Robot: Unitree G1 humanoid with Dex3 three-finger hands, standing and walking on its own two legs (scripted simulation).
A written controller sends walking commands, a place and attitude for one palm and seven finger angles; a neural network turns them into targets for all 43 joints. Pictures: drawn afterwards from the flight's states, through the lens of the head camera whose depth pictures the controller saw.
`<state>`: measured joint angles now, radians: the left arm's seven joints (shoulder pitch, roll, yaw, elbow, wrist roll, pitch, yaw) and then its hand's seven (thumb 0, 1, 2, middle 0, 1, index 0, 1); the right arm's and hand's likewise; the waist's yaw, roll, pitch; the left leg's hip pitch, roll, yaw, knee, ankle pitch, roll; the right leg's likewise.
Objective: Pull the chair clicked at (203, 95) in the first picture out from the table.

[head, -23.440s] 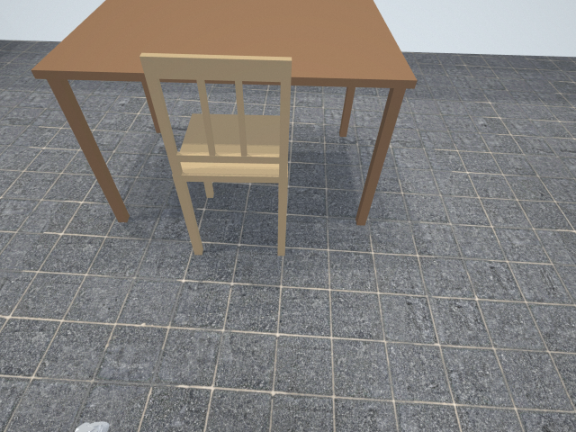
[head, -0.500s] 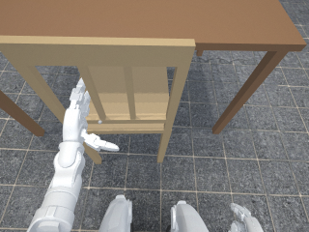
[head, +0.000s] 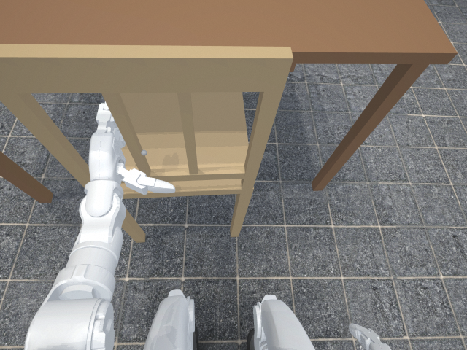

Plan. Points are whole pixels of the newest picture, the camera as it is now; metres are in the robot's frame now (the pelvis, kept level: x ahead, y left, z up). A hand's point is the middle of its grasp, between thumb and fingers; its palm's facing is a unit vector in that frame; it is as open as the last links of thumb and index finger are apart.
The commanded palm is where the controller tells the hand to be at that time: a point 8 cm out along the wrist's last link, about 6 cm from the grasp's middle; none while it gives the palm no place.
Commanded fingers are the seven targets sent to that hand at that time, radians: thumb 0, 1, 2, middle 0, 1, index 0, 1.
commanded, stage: push the fingers through the gap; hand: left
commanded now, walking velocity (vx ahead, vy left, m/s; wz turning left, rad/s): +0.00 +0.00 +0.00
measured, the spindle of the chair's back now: (131, 139) +0.47 +0.17 +0.02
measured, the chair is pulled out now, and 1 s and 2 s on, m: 0.00 0.00 0.03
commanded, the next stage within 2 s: hook a spindle and tug to test in 0.48 s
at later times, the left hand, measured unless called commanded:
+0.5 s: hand (140, 149) +0.45 +0.15 +0.02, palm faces +0.06 -1.00 -0.03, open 17.0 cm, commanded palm +0.42 +0.19 +0.03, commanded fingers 0.00 -0.50 0.30 -0.06 -0.08 -0.06 -0.08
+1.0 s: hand (147, 148) +0.45 +0.14 +0.03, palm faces +0.06 -1.00 -0.03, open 14.7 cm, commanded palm +0.42 +0.18 +0.03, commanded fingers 0.00 -0.11 0.47 -0.45 -1.29 -0.45 -1.29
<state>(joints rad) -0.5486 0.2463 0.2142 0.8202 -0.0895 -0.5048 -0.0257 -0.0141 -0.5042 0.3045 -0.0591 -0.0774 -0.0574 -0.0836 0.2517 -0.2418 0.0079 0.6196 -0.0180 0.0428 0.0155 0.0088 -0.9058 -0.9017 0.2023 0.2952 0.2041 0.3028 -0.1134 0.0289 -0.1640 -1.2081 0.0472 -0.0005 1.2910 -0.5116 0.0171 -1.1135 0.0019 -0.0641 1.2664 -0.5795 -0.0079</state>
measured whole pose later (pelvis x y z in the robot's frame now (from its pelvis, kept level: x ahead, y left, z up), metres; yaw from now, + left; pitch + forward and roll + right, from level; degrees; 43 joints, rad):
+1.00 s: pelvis +0.00 +0.00 +0.00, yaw +0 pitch +25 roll -3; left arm -0.59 0.24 0.22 0.87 -0.07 -0.53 0.00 -0.01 -0.45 0.33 -0.28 -0.77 -0.28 -0.77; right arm 0.25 -0.23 0.01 0.61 -0.02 0.09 0.03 0.01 -0.91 -0.90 0.20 0.30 0.20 0.30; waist -0.12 0.03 -0.17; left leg -1.21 0.05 0.00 1.29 -0.51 0.02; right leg -1.12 0.00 -0.06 1.26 -0.58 -0.01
